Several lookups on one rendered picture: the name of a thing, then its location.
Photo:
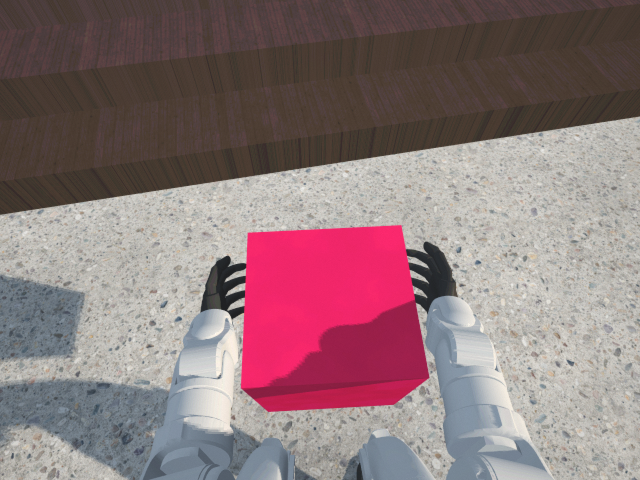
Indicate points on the robot thigh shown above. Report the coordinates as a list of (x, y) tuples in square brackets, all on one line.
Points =
[(389, 458), (268, 463)]

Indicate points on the robot right forearm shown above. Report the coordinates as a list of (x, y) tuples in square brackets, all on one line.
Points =
[(479, 414)]

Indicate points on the robot left thigh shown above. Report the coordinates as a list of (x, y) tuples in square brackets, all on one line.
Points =
[(268, 463)]

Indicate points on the robot left forearm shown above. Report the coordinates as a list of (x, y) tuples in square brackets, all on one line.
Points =
[(196, 428)]

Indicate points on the right robot upper arm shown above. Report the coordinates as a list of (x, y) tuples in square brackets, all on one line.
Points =
[(476, 466)]

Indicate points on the right robot hand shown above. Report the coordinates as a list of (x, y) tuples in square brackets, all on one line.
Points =
[(439, 275)]

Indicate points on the carton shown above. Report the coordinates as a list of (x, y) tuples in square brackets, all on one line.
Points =
[(330, 319)]

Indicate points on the robot right thigh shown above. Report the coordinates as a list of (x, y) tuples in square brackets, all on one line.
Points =
[(389, 458)]

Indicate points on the left robot hand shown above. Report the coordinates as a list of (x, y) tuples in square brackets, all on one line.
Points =
[(216, 288)]

